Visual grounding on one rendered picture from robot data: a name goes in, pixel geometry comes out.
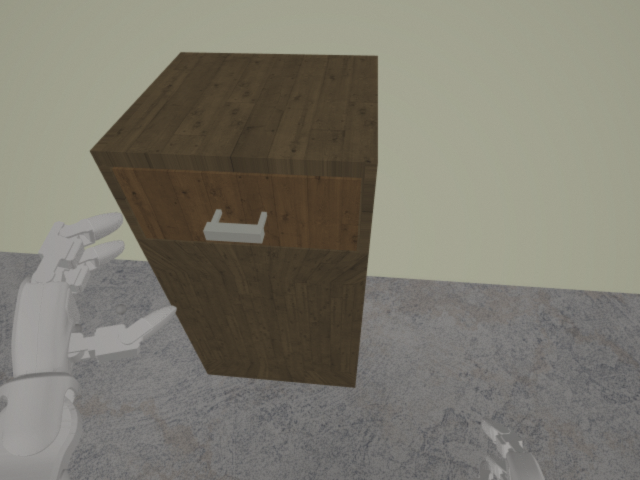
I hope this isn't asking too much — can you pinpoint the left robot forearm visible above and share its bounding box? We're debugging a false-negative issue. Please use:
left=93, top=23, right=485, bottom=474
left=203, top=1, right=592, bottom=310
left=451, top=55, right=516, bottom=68
left=0, top=372, right=83, bottom=480

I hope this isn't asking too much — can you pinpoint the robot right hand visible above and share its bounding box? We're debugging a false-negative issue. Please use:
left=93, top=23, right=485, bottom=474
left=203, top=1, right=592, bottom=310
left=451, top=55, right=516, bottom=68
left=473, top=417, right=545, bottom=480

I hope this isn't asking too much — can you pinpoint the cabinet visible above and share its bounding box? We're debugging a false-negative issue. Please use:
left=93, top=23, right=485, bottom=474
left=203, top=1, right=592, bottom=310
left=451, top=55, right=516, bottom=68
left=90, top=52, right=378, bottom=388

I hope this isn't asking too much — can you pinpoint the robot left hand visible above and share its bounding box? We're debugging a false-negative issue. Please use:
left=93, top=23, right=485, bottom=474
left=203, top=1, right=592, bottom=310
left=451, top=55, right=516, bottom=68
left=11, top=212, right=177, bottom=378

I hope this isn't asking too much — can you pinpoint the drawer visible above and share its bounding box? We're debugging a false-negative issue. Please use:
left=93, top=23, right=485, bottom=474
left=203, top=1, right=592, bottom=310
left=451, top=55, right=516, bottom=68
left=112, top=167, right=361, bottom=251

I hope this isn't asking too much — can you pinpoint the handle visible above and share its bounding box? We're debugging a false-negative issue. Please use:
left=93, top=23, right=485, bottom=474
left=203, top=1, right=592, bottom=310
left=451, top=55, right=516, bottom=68
left=203, top=209, right=267, bottom=244

